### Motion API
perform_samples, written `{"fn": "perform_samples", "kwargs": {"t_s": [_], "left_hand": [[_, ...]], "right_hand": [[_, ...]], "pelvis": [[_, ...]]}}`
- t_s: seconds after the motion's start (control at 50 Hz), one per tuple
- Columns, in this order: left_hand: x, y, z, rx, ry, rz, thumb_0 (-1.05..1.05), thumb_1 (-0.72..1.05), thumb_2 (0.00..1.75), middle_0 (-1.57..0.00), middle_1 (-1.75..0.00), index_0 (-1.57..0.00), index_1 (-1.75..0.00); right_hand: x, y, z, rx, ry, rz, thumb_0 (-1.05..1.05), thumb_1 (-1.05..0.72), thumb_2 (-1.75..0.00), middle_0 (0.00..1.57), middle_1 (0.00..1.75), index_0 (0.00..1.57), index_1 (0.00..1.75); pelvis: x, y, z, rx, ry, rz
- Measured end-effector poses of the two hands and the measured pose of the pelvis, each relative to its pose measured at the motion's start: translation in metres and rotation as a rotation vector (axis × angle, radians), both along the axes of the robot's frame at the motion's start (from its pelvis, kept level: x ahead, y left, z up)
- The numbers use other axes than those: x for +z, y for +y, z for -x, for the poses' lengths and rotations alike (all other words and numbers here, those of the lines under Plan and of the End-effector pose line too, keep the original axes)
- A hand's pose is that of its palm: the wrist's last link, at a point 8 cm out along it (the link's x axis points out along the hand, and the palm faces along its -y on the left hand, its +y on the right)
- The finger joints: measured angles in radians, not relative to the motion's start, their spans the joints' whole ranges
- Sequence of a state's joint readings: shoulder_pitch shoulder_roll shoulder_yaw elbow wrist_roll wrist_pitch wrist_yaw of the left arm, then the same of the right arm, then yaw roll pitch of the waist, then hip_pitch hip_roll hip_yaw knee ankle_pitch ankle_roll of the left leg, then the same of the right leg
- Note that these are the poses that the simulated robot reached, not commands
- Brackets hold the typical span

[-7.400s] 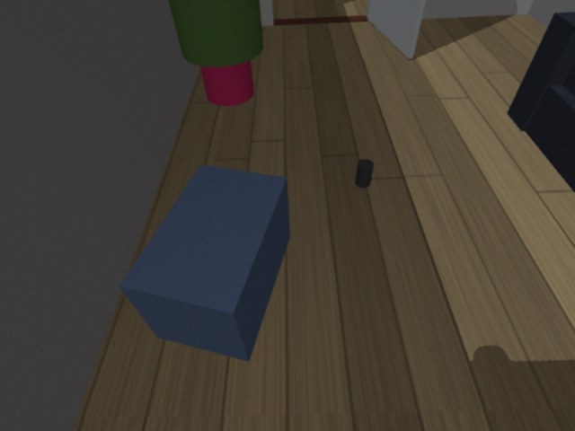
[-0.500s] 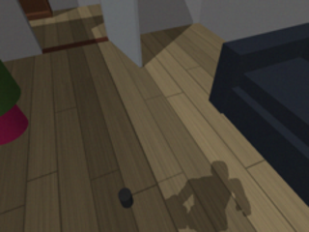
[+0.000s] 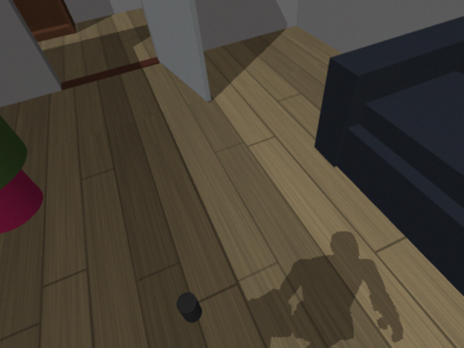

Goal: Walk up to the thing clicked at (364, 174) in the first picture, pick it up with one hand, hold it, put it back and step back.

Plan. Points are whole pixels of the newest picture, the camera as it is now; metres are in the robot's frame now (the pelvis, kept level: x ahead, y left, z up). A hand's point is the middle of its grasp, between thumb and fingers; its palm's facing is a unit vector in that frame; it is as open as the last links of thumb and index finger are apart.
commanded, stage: walk up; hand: left
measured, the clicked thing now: (189, 307) +0.41 +0.27 -0.71
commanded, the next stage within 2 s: none
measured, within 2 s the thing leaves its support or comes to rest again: neither
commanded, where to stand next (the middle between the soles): +0.06 +0.04 m, yaw +1 degrees
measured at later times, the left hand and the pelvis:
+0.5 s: hand out of the picture +0.09 +0.30 -0.16, palm faces +0.03 -0.93 -0.37, open 7.4 cm; pelvis -0.01 +0.03 -0.01, yaw +1 degrees
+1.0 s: hand out of the picture +0.02 +0.30 -0.16, palm faces +0.04 -0.94 -0.34, open 7.4 cm; pelvis -0.02 +0.03 +0.00, yaw +2 degrees
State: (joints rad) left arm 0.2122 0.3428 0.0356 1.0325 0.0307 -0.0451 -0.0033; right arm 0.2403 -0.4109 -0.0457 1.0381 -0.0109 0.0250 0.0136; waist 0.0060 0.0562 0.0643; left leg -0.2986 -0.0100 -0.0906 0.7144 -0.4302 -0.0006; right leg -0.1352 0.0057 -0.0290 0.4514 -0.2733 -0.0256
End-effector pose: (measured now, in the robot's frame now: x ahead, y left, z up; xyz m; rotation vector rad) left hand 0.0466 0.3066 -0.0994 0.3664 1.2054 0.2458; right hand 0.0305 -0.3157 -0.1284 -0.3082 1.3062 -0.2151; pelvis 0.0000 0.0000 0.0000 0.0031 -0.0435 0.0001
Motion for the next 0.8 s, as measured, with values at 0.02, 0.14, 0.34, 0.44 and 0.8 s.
{"fn": "perform_samples", "kwargs": {"t_s": [0.02, 0.14, 0.34, 0.44, 0.8], "left_hand": [[0.000, -0.002, -0.003, 0.003, -0.005, 0.003, 0.01, 0.90, 0.90, -0.21, -0.30, -0.21, -0.30], [-0.010, 0.003, -0.027, 0.017, -0.031, 0.020, 0.01, 0.90, 0.90, -0.21, -0.30, -0.21, -0.31], [-0.024, 0.020, -0.052, 0.012, -0.064, 0.034, 0.01, 0.90, 0.90, -0.21, -0.30, -0.21, -0.30], [-0.021, 0.027, -0.042, 0.008, -0.052, 0.031, 0.01, 0.90, 0.90, -0.21, -0.30, -0.21, -0.30], [-0.022, 0.039, 0.024, 0.071, 0.063, 0.061, 0.01, 0.90, 0.90, -0.20, -0.30, -0.21, -0.30]], "right_hand": [[-0.001, 0.002, -0.005, 0.008, 0.001, -0.004, 0.01, -0.91, -0.89, 0.20, 0.30, 0.20, 0.30], [-0.005, 0.019, -0.042, 0.042, -0.041, -0.015, 0.01, -0.91, -0.89, 0.20, 0.30, 0.20, 0.30], [0.006, 0.039, -0.094, 0.083, -0.159, 0.001, 0.01, -0.91, -0.89, 0.20, 0.30, 0.20, 0.30], [0.012, 0.041, -0.103, 0.095, -0.197, 0.006, 0.01, -0.91, -0.89, 0.20, 0.30, 0.20, 0.30], [0.013, 0.058, -0.051, 0.091, -0.076, -0.017, 0.01, -0.91, -0.89, 0.20, 0.30, 0.20, 0.30]], "pelvis": [[0.000, 0.000, -0.002, 0.002, -0.001, -0.001], [-0.006, 0.008, -0.011, 0.020, -0.008, -0.001], [-0.013, 0.017, -0.002, 0.019, 0.007, 0.011], [-0.011, 0.023, 0.005, 0.024, 0.003, 0.012], [0.000, 0.034, 0.019, 0.031, 0.006, 0.023]]}}
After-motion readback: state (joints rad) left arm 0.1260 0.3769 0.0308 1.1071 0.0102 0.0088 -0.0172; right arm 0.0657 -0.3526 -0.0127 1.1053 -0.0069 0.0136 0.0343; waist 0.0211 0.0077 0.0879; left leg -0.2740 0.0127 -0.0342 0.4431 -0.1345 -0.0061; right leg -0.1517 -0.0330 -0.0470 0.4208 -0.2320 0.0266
